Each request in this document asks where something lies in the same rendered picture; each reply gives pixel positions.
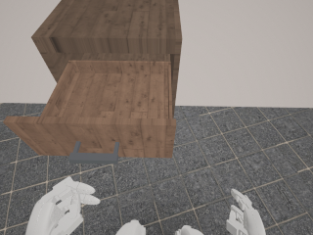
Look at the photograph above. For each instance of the robot right hand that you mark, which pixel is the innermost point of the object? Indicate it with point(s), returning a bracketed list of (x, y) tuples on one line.
[(248, 222)]

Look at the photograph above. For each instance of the drawer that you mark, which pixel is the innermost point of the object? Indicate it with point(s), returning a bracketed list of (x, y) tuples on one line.
[(102, 102)]

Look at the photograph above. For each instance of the handle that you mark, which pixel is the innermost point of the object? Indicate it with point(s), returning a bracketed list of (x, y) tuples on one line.
[(94, 158)]

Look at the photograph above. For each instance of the cabinet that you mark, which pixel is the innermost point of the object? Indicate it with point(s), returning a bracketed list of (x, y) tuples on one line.
[(112, 30)]

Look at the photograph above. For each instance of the left robot thigh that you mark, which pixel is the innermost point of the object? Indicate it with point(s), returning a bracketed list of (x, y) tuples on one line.
[(132, 228)]

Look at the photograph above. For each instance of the robot left hand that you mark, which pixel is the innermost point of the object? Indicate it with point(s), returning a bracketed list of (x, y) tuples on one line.
[(46, 214)]

